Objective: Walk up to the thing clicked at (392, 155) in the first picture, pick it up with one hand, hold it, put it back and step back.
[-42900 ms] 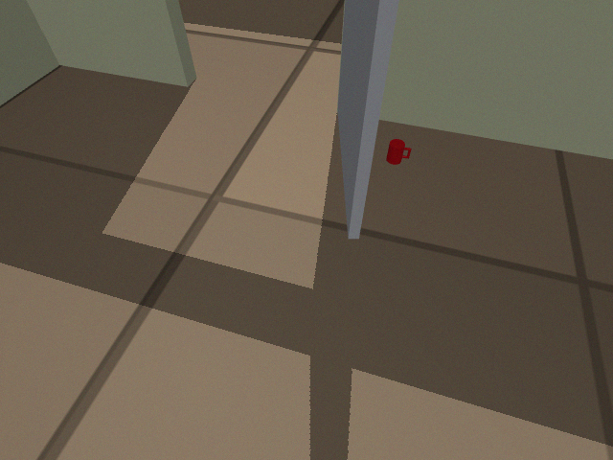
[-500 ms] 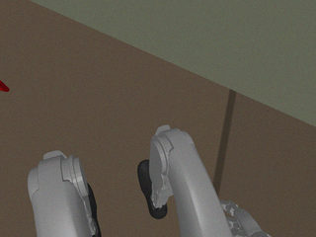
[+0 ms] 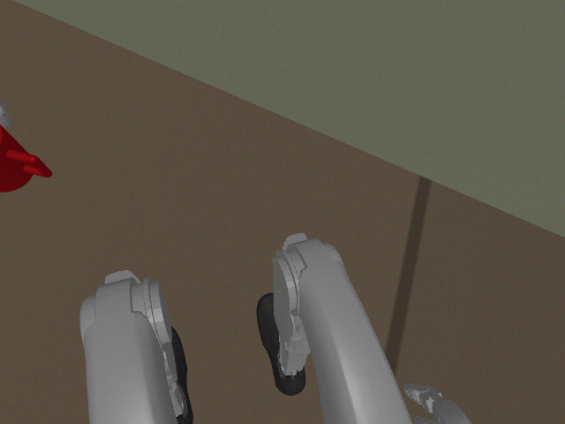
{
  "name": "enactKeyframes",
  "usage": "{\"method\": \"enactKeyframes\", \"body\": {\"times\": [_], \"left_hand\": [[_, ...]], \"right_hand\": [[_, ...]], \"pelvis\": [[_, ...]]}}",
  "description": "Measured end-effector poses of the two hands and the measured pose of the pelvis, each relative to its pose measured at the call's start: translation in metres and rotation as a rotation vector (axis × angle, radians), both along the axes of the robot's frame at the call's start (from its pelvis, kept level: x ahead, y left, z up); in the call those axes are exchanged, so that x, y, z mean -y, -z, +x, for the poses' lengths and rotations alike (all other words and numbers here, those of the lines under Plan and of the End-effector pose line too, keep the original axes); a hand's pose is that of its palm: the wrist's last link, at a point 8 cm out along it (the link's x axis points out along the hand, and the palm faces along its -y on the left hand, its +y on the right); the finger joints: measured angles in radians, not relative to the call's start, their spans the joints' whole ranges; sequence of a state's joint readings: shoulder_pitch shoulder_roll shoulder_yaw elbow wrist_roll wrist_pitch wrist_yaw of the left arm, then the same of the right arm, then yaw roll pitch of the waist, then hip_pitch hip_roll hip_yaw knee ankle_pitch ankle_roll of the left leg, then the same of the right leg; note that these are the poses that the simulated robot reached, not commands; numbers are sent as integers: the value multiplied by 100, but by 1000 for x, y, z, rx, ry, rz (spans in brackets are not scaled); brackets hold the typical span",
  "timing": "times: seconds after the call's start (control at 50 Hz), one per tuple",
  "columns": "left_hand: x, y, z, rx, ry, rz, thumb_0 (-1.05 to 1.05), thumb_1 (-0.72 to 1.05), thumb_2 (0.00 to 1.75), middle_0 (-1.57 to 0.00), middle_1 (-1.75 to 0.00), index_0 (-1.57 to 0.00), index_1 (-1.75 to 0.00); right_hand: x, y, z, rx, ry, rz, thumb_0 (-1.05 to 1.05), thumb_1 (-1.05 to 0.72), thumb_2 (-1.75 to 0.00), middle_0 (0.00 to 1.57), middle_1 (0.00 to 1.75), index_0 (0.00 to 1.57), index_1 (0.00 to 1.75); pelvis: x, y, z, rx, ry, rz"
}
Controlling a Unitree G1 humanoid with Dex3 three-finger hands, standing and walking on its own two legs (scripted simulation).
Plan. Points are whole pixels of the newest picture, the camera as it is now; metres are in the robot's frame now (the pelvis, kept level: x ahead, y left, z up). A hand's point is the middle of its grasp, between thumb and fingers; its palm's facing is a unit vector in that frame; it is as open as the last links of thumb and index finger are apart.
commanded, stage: lift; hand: left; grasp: from above
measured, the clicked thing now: (1, 157) +0.50 +0.29 -0.17
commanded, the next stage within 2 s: hold in 1.46 s
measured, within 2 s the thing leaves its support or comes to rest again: neither
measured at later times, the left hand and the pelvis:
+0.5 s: hand out of the picture +0.43 +0.31 +0.00, palm faces -0.46 -0.10 -0.88, open 10.2 cm; pelvis +0.01 +0.00 +0.10, yaw +3 degrees
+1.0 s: hand out of the picture +0.37 +0.28 +0.19, palm faces -0.45 -0.10 -0.89, open 10.2 cm; pelvis +0.04 +0.00 +0.27, yaw +6 degrees
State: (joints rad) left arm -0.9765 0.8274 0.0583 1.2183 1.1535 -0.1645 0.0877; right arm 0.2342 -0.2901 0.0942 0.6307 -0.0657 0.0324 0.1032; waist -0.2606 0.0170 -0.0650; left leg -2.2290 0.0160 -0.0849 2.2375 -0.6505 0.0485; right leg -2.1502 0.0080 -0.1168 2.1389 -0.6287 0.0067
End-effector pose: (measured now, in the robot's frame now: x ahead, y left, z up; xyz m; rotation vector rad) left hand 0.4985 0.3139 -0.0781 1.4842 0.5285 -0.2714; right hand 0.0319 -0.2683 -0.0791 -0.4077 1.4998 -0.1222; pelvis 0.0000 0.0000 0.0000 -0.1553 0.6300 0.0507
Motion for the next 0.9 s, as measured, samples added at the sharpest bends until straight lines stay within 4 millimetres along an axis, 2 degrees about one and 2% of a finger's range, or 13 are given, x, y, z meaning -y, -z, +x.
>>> {"method": "enactKeyframes", "body": {"times": [0.2,0.4,0.62,0.9], "left_hand": [[-3,-37,-22,24,11,-10,2,-8,74,-62,-89,-56,-87],[-2,-97,-50,32,4,-12,1,-9,74,-62,-88,-56,-86],[11,-183,-80,44,-2,-29,1,-9,74,-62,-88,-56,-86],[30,-291,-119,48,-17,-23,1,-9,74,-63,-87,-56,-86]], "right_hand": [[0,-15,25,77,-1,2,0,-92,-91,21,30,20,30],[-6,-53,57,171,1,24,0,-92,-91,21,30,20,30],[-12,-117,80,257,18,45,0,-91,-91,21,30,20,30],[-17,-216,88,344,75,46,1,-91,-91,21,30,20,30]], "pelvis": [[-1,-24,-1,0,-11,15],[-2,-72,2,19,-23,30],[-1,-144,10,90,-35,56],[-3,-246,28,240,-49,94]]}}
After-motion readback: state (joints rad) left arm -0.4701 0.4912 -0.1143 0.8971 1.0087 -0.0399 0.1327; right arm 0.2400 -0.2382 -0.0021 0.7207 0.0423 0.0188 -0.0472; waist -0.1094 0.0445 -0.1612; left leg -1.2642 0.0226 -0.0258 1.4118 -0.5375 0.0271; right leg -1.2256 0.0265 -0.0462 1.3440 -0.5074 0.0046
